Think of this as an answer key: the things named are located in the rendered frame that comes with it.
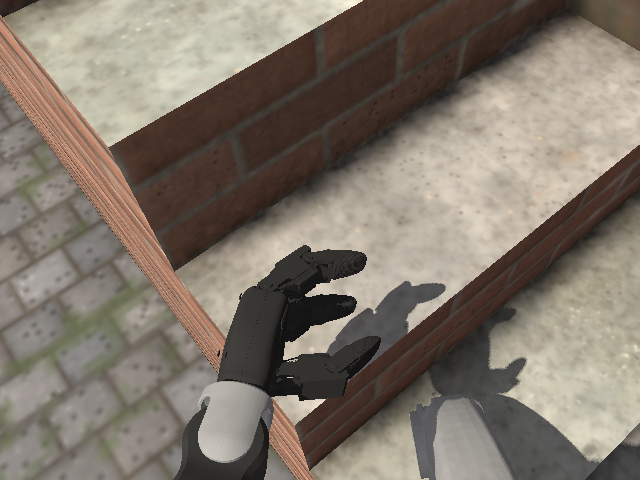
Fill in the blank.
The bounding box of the robot left forearm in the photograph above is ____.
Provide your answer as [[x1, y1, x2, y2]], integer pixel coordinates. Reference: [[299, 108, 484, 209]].
[[172, 381, 274, 480]]

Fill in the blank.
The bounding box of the right robot thigh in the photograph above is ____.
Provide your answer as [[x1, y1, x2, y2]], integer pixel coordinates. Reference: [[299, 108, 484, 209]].
[[409, 394, 518, 480]]

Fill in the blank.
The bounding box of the left robot hand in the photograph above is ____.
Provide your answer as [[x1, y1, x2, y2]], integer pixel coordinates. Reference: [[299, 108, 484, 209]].
[[217, 245, 381, 401]]

